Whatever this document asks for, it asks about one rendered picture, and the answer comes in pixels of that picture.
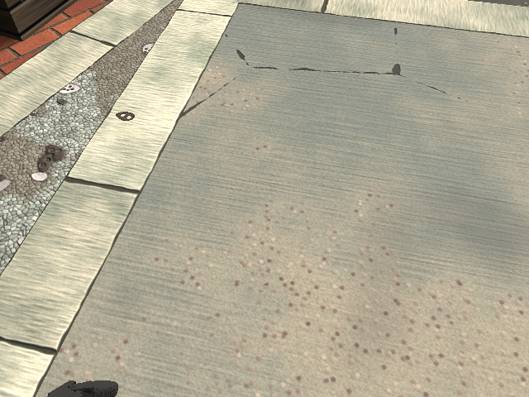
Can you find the left robot hand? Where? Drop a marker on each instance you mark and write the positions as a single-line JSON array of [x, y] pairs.
[[97, 388]]

